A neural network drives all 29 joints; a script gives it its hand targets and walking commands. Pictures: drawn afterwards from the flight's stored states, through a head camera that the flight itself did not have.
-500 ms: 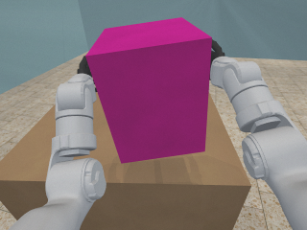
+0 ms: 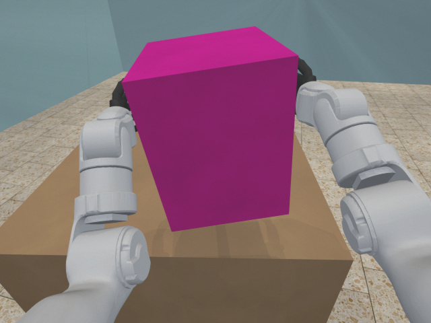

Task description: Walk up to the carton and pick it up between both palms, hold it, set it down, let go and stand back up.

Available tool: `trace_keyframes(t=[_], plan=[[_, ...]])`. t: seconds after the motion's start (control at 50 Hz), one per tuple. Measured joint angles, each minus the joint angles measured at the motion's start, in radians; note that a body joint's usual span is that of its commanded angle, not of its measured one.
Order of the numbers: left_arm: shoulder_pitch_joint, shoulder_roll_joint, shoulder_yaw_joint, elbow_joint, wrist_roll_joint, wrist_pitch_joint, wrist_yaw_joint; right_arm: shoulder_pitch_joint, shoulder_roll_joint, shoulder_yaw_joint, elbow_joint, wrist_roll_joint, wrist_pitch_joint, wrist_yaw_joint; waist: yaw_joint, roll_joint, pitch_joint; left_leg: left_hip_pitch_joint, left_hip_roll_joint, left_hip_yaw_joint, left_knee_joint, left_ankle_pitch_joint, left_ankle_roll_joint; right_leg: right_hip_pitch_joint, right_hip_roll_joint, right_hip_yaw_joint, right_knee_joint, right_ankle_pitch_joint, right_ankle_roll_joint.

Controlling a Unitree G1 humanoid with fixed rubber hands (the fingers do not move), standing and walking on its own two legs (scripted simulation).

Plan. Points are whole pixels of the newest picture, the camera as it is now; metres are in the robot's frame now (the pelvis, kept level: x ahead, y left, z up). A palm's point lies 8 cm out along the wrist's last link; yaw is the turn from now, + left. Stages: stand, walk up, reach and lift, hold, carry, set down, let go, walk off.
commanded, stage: hold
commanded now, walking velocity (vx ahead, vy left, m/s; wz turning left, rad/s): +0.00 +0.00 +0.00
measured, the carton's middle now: (215, 124) +0.41 -0.01 +0.25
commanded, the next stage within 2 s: none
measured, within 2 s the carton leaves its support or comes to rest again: neither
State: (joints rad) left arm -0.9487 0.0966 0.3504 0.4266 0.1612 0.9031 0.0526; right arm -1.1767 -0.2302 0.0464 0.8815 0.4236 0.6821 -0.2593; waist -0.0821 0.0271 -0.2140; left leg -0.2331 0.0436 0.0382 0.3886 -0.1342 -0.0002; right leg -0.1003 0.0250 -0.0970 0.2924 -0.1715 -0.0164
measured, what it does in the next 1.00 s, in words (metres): stands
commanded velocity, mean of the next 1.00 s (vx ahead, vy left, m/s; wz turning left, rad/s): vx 0.00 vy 0.00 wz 0.00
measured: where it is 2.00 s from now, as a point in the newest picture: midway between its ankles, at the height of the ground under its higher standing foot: outside the picture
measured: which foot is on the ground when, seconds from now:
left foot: down 0.00-1.00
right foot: down 0.00-1.00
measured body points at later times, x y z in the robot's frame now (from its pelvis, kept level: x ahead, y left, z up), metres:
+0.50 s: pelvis +0.00 +0.00 +0.00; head -0.09 +0.01 +0.44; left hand +0.39 +0.16 +0.30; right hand +0.38 -0.16 +0.32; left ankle +0.05 +0.11 -0.75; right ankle -0.01 -0.10 -0.75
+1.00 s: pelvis +0.00 +0.00 +0.00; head -0.09 +0.01 +0.44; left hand +0.39 +0.15 +0.30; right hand +0.39 -0.16 +0.32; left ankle +0.05 +0.11 -0.75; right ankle -0.01 -0.10 -0.75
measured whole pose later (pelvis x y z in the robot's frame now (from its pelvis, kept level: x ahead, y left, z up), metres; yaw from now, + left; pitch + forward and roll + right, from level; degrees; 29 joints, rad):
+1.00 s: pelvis +0.00 +0.00 +0.00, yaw +0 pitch -1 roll -2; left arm -0.96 0.10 0.34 0.45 0.16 0.89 0.05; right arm -1.20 -0.24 0.06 0.91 0.43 0.67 -0.25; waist -0.08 0.03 -0.22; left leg -0.24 0.04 0.04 0.39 -0.13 0.00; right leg -0.10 0.03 -0.09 0.29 -0.17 -0.02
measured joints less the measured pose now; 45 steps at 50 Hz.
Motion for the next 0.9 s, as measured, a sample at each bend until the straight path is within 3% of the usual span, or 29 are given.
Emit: trace_keyframes(t=[0.9], plan=[[-0.020,0.008,-0.004,0.023,-0.001,-0.011,0.001,-0.020,-0.005,0.005,0.027,0.002,-0.011,0.006,-0.001,-0.001,-0.003,-0.005,0.000,-0.004,0.001,0.000,-0.001,-0.002,0.002,0.001,-0.005,0.003,0.000]])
